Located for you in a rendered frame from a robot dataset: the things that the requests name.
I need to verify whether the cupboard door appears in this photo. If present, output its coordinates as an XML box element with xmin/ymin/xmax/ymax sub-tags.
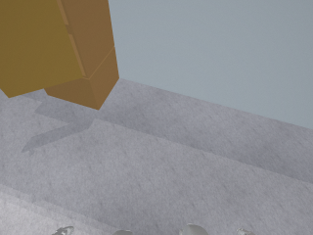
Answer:
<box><xmin>0</xmin><ymin>0</ymin><xmax>83</xmax><ymax>98</ymax></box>

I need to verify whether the right robot thigh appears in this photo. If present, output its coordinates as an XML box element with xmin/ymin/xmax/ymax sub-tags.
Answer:
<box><xmin>179</xmin><ymin>224</ymin><xmax>209</xmax><ymax>235</ymax></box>

